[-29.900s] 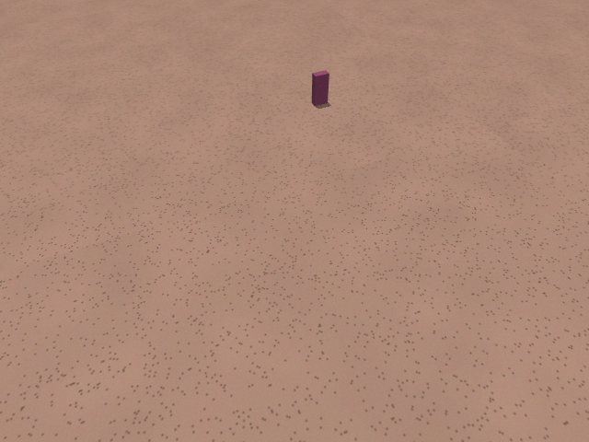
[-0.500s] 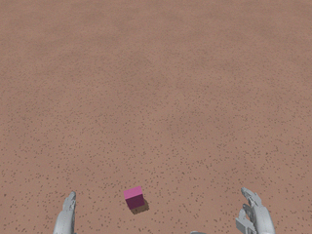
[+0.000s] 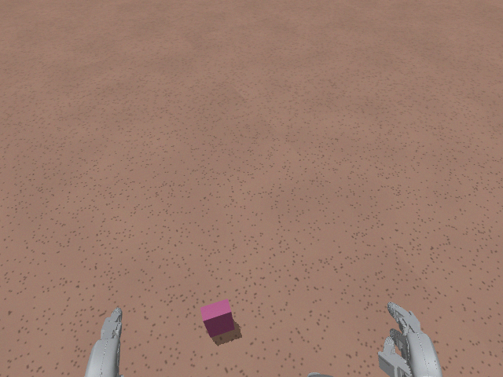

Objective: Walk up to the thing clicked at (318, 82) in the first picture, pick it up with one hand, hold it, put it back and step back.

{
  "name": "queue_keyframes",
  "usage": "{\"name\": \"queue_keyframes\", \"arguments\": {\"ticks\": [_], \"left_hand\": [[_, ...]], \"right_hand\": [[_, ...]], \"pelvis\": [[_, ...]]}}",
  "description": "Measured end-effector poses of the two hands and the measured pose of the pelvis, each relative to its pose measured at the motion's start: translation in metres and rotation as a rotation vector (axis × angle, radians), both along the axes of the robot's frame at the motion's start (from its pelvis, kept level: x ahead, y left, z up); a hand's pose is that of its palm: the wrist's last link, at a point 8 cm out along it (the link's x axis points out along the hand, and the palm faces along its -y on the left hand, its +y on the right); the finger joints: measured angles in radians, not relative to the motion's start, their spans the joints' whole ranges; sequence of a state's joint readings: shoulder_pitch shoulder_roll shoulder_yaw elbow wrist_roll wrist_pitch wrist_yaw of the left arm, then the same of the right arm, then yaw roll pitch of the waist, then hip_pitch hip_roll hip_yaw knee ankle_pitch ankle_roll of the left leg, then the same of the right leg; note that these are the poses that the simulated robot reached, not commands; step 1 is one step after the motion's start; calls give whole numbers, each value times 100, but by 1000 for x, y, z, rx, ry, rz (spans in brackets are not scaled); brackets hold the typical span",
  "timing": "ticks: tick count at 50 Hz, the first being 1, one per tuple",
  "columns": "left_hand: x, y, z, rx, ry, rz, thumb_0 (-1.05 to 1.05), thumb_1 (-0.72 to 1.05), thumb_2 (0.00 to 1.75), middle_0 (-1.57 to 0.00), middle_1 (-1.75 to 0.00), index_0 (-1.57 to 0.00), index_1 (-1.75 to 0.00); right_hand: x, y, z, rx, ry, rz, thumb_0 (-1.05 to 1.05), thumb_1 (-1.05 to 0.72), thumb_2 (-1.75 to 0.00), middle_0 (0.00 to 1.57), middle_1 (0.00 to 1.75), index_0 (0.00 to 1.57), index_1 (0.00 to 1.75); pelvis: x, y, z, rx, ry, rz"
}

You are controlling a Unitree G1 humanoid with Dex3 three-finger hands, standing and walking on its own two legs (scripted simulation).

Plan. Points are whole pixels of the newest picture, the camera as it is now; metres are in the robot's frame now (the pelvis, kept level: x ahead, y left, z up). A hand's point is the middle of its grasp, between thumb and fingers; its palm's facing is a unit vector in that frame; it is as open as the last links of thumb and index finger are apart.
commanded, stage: home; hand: left
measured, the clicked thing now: (218, 319) +0.40 +0.13 -0.62
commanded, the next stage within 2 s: stand in 0.32 s
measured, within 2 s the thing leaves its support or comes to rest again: neither
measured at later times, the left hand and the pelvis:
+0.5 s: hand (145, 366) +0.17 +0.18 -0.06, palm faces +0.11 -0.95 -0.29, open 17.4 cm; pelvis +0.00 +0.00 +0.00, yaw +0 degrees
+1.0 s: hand out of the picture +0.12 +0.23 -0.10, palm faces -0.01 -0.94 -0.35, open 7.9 cm; pelvis -0.01 +0.00 +0.02, yaw +0 degrees
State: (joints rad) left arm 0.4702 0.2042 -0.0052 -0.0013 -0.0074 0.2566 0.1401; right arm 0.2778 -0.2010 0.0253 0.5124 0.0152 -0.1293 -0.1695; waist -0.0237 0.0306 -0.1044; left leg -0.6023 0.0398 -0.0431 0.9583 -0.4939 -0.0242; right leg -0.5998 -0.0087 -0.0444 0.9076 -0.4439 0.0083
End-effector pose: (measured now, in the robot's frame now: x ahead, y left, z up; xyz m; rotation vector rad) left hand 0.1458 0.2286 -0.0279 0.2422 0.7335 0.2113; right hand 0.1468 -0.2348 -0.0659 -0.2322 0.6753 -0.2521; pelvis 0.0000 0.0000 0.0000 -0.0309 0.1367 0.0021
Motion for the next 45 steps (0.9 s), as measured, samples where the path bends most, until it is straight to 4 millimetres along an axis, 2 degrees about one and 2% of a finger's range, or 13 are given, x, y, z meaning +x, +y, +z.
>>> {"name": "queue_keyframes", "arguments": {"ticks": [22, 26, 31, 38, 42, 45], "left_hand": [[1, 1, 0, -1, 5, 1, -1, -57, 4, -5, -5, -5, -5], [1, 1, -1, -1, 5, 2, -1, -53, 8, -9, -10, -8, -9], [2, -1, 0, -5, 0, 0, -1, -33, 28, -15, -20, -14, -20], [1, -1, 0, -5, 7, -2, 0, 13, 66, -19, -27, -19, -27], [2, 11, -20, 42, 39, -89, 0, 42, 78, -20, -29, -20, -29], [-8, 25, -33, 42, 103, -92, 1, 61, 83, -21, -30, -20, -29]], "right_hand": [[1, 0, 0, -3, 1, -1, 2, -90, -90, 20, 30, 20, 30], [1, 0, 0, -3, 2, 2, 2, -90, -90, 20, 30, 20, 30], [1, 0, 0, -6, 1, 5, 2, -90, -90, 20, 30, 20, 30], [1, -2, 1, -9, 0, -2, 2, -90, -90, 20, 30, 20, 30], [-5, -8, -13, -51, 170, 128, 1, -90, -90, 20, 30, 20, 30], [-17, -19, -16, -43, 269, 135, 1, -90, -90, 20, 30, 21, 30]], "pelvis": [[2, 1, 0, -1, 1, -1], [1, 0, 0, 0, 0, 1], [0, 0, 0, 0, 2, 1], [1, 0, 0, 0, 1, 0], [-4, -1, 6, 22, -61, 1], [-6, -2, 11, 33, -89, 1]]}}
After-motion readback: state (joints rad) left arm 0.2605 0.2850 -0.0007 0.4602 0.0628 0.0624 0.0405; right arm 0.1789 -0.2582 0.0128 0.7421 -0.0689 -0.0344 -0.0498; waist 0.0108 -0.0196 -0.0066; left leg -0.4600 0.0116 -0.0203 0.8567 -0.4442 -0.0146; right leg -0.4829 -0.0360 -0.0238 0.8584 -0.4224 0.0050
